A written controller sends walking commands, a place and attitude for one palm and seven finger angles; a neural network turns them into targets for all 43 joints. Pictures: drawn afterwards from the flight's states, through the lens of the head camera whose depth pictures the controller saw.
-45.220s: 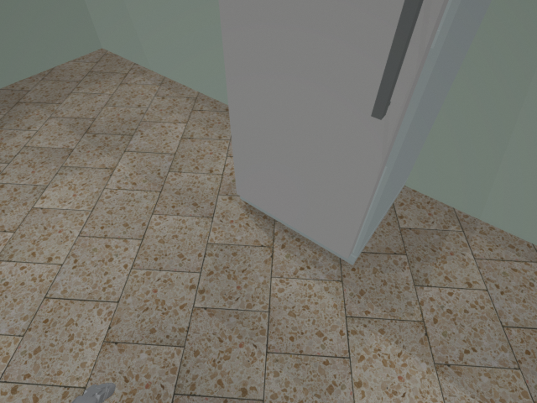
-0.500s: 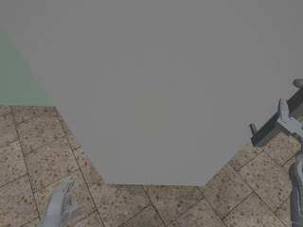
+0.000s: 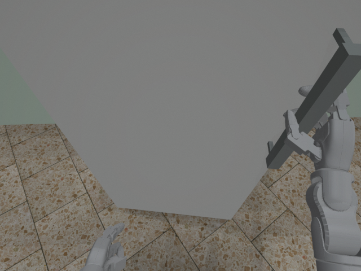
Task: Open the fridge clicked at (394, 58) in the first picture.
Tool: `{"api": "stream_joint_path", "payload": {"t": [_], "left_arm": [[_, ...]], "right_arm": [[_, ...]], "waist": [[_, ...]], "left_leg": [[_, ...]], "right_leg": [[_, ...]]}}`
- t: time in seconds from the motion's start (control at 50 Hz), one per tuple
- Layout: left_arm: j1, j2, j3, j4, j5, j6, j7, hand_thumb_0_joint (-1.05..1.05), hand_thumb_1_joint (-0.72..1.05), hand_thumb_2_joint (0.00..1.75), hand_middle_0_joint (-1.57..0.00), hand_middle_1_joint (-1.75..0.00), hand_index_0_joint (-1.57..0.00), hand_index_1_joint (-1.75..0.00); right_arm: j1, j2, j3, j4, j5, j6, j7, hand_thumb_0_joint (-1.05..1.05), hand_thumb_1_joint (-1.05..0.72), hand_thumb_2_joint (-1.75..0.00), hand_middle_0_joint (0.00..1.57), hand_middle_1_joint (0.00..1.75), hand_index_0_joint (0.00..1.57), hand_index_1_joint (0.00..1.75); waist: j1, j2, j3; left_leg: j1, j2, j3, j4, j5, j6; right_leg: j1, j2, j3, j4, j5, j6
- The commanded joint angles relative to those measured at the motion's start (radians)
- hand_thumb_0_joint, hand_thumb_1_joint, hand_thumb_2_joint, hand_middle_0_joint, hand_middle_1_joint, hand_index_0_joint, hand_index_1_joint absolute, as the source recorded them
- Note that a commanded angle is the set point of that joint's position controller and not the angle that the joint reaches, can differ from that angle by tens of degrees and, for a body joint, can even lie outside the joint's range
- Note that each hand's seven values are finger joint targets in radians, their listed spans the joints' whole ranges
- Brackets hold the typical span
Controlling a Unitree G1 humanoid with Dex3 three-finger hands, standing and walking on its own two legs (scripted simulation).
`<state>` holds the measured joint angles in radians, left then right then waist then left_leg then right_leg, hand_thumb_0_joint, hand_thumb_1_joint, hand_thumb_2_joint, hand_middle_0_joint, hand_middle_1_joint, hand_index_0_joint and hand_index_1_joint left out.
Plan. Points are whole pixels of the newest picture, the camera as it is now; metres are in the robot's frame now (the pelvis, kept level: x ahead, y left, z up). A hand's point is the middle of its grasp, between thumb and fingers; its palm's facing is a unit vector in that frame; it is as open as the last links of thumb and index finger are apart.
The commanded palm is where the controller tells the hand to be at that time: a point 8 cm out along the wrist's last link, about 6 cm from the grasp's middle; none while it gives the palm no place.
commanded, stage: walk backward, drawing the door open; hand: right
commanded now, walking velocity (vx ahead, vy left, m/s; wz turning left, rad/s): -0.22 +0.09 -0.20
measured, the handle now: (298, 114) +0.39 -0.18 +0.16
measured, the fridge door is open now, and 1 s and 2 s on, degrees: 8 53 70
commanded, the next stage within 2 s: stop walking and hold the door back in 1.52 s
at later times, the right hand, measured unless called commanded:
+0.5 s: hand out of the picture +0.12 -0.08 +0.17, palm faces +0.25 +0.96 -0.11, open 7.1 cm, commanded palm +0.07 -0.13 +0.16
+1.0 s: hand out of the picture -0.02 +0.05 +0.16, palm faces +0.55 +0.81 -0.21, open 7.7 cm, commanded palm -0.08 +0.03 +0.16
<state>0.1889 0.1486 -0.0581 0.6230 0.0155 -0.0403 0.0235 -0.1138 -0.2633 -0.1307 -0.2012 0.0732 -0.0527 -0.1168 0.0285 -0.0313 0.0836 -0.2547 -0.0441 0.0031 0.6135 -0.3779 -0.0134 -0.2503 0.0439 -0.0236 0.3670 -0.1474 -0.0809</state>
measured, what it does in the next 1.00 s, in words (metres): steps to the left, turning right: left foot, then right foot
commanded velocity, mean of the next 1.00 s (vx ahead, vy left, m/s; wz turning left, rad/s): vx -0.19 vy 0.31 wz -0.59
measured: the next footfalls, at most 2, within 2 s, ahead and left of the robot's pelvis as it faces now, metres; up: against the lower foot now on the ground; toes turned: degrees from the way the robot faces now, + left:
left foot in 0.22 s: -0.03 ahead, +0.14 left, +0.00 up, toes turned -5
right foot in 0.60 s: -0.21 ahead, -0.02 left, +0.00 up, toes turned -20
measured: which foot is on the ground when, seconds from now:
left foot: up 0.00-0.20, down 0.22-0.58, up 0.60-0.88, down 0.90-1.00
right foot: down 0.00-0.26, up 0.28-0.58, down 0.60-0.92, up 0.94-1.00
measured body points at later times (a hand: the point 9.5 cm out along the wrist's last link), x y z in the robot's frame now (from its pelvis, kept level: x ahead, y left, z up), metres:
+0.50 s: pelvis -0.12 +0.09 +0.00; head -0.12 +0.09 +0.45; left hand +0.08 +0.32 -0.09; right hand +0.10 -0.13 +0.17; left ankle -0.07 +0.15 -0.75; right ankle -0.21 -0.01 -0.69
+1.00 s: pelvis -0.17 +0.28 -0.02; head -0.12 +0.27 +0.42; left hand +0.11 +0.35 -0.13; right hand -0.06 +0.01 +0.17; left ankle -0.06 +0.34 -0.75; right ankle -0.26 +0.10 -0.70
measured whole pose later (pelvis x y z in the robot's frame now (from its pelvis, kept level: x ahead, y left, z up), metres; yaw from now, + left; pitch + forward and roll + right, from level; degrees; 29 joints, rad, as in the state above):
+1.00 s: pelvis -0.17 +0.28 -0.02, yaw -35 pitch -3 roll +0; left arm 0.08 0.18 0.03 0.68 0.00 -0.11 0.04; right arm 0.23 -0.19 0.03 -0.57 0.02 -0.14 -0.04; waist 0.00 -0.05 0.16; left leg -0.31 0.04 0.09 0.60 -0.24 0.02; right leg -0.46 -0.05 0.15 0.99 -0.56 0.03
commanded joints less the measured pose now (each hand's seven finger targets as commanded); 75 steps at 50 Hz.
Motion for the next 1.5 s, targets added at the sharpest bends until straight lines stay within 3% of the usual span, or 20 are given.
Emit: {"api": "stream_joint_path", "payload": {"t": [0.0, 0.2, 0.28, 0.34, 0.52, 0.54, 0.56, 0.58, 0.6, 0.74, 0.82, 0.88, 0.94, 1.02, 1.12, 1.16, 1.2, 1.28, 1.34, 1.48], "left_arm": [[-0.077, 0.161, 0.076, -0.128, -0.001, -0.069, 0.019, 0.0, 0.9, 0.9, -0.2, -0.3, -0.2, -0.3], [-0.156, 0.159, 0.078, -0.141, -0.011, -0.051, 0.041, 0.0, 0.9, 0.9, -0.2, -0.3, -0.2, -0.3], [-0.183, 0.169, 0.118, -0.142, -0.026, -0.026, 0.066, 0.0, 0.9, 0.9, -0.2, -0.3, -0.2, -0.3], [-0.168, 0.125, 0.096, -0.15, 0.0, -0.032, 0.065, 0.0, 0.9, 0.9, -0.2, -0.3, -0.2, -0.3], [-0.031, 0.112, 0.097, -0.182, 0.025, -0.084, 0.084, 0.0, 0.9, 0.9, -0.2, -0.3, -0.2, -0.3], [-0.001, 0.127, 0.107, -0.187, 0.025, -0.087, 0.085, 0.0, 0.9, 0.9, -0.2, -0.3, -0.2, -0.3], [-0.024, 0.176, 0.128, -0.215, 0.034, -0.1, 0.081, 0.0, 0.9, 0.9, -0.2, -0.3, -0.2, -0.3], [-0.02, 0.175, 0.129, -0.19, 0.05, -0.112, 0.066, 0.0, 0.9, 0.9, -0.2, -0.3, -0.2, -0.3], [-0.027, 0.186, 0.13, -0.173, 0.057, -0.12, 0.046, 0.0, 0.9, 0.9, -0.2, -0.3, -0.2, -0.3], [-0.076, 0.179, 0.135, -0.131, 0.015, -0.156, 0.008, 0.0, 0.9, 0.9, -0.2, -0.3, -0.2, -0.3], [-0.143, 0.153, 0.123, -0.144, -0.011, -0.153, 0.007, 0.0, 0.9, 0.9, -0.2, -0.3, -0.2, -0.3], [-0.152, 0.1, 0.113, -0.129, -0.028, -0.132, 0.001, 0.0, 0.9, 0.9, -0.2, -0.3, -0.2, -0.3], [-0.157, 0.106, 0.141, -0.122, -0.021, -0.125, 0.03, 0.0, 0.9, 0.9, -0.2, -0.3, -0.2, -0.3], [-0.161, 0.07, 0.11, -0.146, 0.016, -0.104, 0.046, 0.0, 0.9, 0.9, -0.2, -0.3, -0.2, -0.3], [-0.054, 0.109, 0.12, -0.161, 0.011, -0.135, 0.046, 0.0, 0.9, 0.9, -0.2, -0.3, -0.2, -0.3], [-0.067, 0.152, 0.134, -0.187, 0.043, -0.151, 0.04, 0.0, 0.9, 0.9, -0.2, -0.3, -0.2, -0.3], [-0.082, 0.22, 0.161, -0.19, 0.048, -0.138, 0.032, 0.0, 0.9, 0.9, -0.2, -0.3, -0.2, -0.3], [-0.095, 0.196, 0.143, -0.129, 0.03, -0.154, 0.015, 0.0, 0.9, 0.9, -0.2, -0.3, -0.2, -0.3], [-0.035, 0.199, 0.154, -0.117, 0.01, -0.158, 0.009, 0.0, 0.9, 0.9, -0.2, -0.3, -0.2, -0.3], [-0.105, 0.16, 0.147, -0.126, -0.012, -0.157, 0.013, 0.0, 0.9, 0.9, -0.2, -0.3, -0.2, -0.3]], "right_arm": [[-0.22, -0.144, -0.045, -0.314, -0.012, -0.114, 0.011, 0.0, -0.9, -0.9, 0.45, 1.4, 0.45, 1.4], [-0.124, -0.154, -0.052, -0.324, 0.003, -0.114, 0.014, 0.0, -0.9, -0.9, 0.45, 1.4, 0.45, 1.4], [-0.066, -0.174, -0.083, -0.327, -0.019, -0.094, 0.001, 0.0, -0.9, -0.9, 0.45, 1.4, 0.45, 1.4], [0.027, -0.086, -0.037, -0.323, -0.029, -0.101, 0.02, 0.0, -0.9, -0.9, 0.45, 1.4, 0.45, 1.4], [0.172, 0.009, 0.119, -0.567, -0.041, -0.149, 0.058, 0.0, -0.9, -0.9, 0.45, 1.4, 0.45, 1.4], [0.137, 0.011, 0.151, -0.593, -0.038, -0.161, 0.057, 0.0, -0.9, -0.9, 0.45, 1.4, 0.45, 1.4], [0.133, 0.018, 0.194, -0.607, -0.044, -0.179, 0.064, 0.0, -0.9, -0.9, 0.45, 1.4, 0.45, 1.4], [0.127, 0.01, 0.212, -0.583, -0.074, -0.196, 0.072, 0.0, -0.9, -0.9, 0.45, 1.4, 0.45, 1.4], [0.145, 0.0, 0.202, -0.558, -0.106, -0.207, 0.083, 0.0, -0.9, -0.9, 0.45, 1.4, 0.45, 1.4], [0.192, 0.099, 0.277, -0.57, -0.07, -0.194, 0.098, 0.0, -0.9, -0.9, 0.45, 1.4, 0.45, 1.4], [0.184, 0.04, 0.211, -0.605, -0.064, -0.197, 0.079, 0.0, -0.9, -0.9, 0.45, 1.4, 0.45, 1.4], [0.167, -0.032, 0.146, -0.683, -0.067, -0.202, 0.076, 0.0, -0.9, -0.9, 0.45, 1.4, 0.45, 1.4], [0.259, -0.058, 0.056, -0.624, -0.058, -0.175, 0.093, 0.0, -0.9, -0.9, 0.45, 1.4, 0.45, 1.4], [0.251, -0.005, 0.104, -0.599, -0.066, -0.176, 0.115, 0.0, -0.9, -0.9, 0.45, 1.4, 0.45, 1.4], [0.21, 0.027, 0.155, -0.614, -0.074, -0.187, 0.114, 0.0, -0.9, -0.9, 0.45, 1.4, 0.45, 1.4], [0.194, -0.001, 0.176, -0.597, -0.106, -0.239, 0.118, 0.0, -0.9, -0.9, 0.45, 1.4, 0.45, 1.4], [0.171, -0.028, 0.117, -0.58, -0.121, -0.257, 0.111, 0.0, -0.9, -0.9, 0.45, 1.4, 0.45, 1.4], [0.173, -0.01, 0.137, -0.654, -0.111, -0.232, 0.11, 0.0, -0.9, -0.9, 0.45, 1.4, 0.45, 1.4], [0.212, 0.034, 0.151, -0.605, -0.076, -0.199, 0.106, 0.0, -0.9, -0.9, 0.45, 1.4, 0.45, 1.4], [0.176, -0.069, -0.001, -0.6, -0.061, -0.215, 0.064, 0.0, -0.9, -0.9, 0.45, 1.4, 0.45, 1.4]], "waist": [[-0.017, -0.148, -0.449], [-0.033, -0.053, -0.375], [-0.051, 0.245, -0.21], [-0.028, 0.088, -0.234], [0.003, 0.106, -0.333], [0.041, 0.002, -0.325], [0.04, -0.199, -0.266], [0.019, -0.226, -0.268], [0.003, -0.071, -0.26], [-0.008, -0.172, -0.176], [-0.012, -0.191, -0.171], [-0.02, 0.131, -0.2], [-0.056, 0.451, -0.272], [-0.036, 0.253, -0.214], [0.022, 0.118, -0.147], [0.02, -0.238, -0.094], [-0.012, -0.122, -0.14], [-0.006, -0.143, 0.002], [-0.011, -0.221, -0.158], [-0.023, -0.241, -0.221]], "left_leg": [[-0.091, 0.017, -0.041, -0.019, -0.002, -0.002], [0.193, 0.04, -0.045, -0.288, 0.14, 0.016], [-0.188, 0.345, -0.252, -0.483, -0.11, 0.156], [-0.038, 0.336, -0.084, -0.345, 0.264, 0.162], [0.226, 0.254, 0.061, -0.177, 0.513, 0.13], [0.1, 0.189, 0.11, -0.025, 0.444, 0.073], [-0.204, 0.074, 0.142, 0.129, 0.156, -0.011], [-0.399, 0.059, 0.03, 0.316, -0.195, -0.035], [-0.41, 0.063, -0.044, 0.479, -0.156, -0.028], [-0.109, 0.041, 0.004, 0.248, 0.044, -0.037], [0.147, 0.008, 0.051, -0.024, 0.059, -0.06], [0.173, 0.11, 0.032, -0.302, 0.213, -0.044], [0.033, 0.392, -0.148, -0.352, 0.24, 0.127], [0.101, 0.29, 0.051, -0.292, 0.34, 0.147], [-0.127, 0.188, 0.151, -0.137, 0.197, 0.067], [-0.396, 0.114, 0.076, 0.287, -0.11, 0.0], [-0.435, 0.075, -0.086, 0.581, -0.116, -0.034], [-0.446, 0.085, -0.061, 0.532, 0.052, -0.045], [-0.261, 0.039, -0.005, 0.357, 0.074, -0.046], [0.131, -0.01, 0.085, -0.207, 0.104, -0.083]], "right_leg": [[0.481, -0.31, 0.277, 0.049, 0.946, -0.007], [0.056, -0.236, 0.254, -0.068, 0.116, 0.008], [-0.029, 0.012, 0.051, 0.536, -0.287, 0.105], [-0.203, -0.006, 0.045, 0.763, -0.307, 0.103], [-0.018, -0.06, -0.075, 0.064, -0.182, 0.093], [0.132, -0.111, 0.007, -0.065, 0.014, 0.083], [0.288, -0.364, 0.372, -0.104, 0.371, 0.017], [0.382, -0.591, 0.652, -0.07, 0.782, -0.095], [0.357, -0.633, 0.638, -0.065, 0.753, -0.156], [0.08, -0.335, 0.205, -0.042, 0.383, 0.004], [-0.098, -0.285, 0.243, -0.047, -0.016, -0.009], [-0.074, -0.086, 0.104, 0.225, -0.236, 0.07], [-0.183, 0.002, 0.05, 0.956, -0.543, 0.081], [-0.196, -0.03, -0.093, 0.881, -0.426, 0.118], [0.183, -0.084, -0.07, 0.089, -0.354, 0.068], [0.286, -0.496, 0.433, -0.131, 0.171, 0.014], [0.261, -0.696, 0.607, -0.121, 0.452, -0.174], [0.133, -0.468, 0.364, -0.098, 0.311, -0.034], [0.204, -0.358, 0.193, -0.047, 0.306, 0.019], [0.041, -0.27, 0.202, 0.058, 0.092, 0.037]]}}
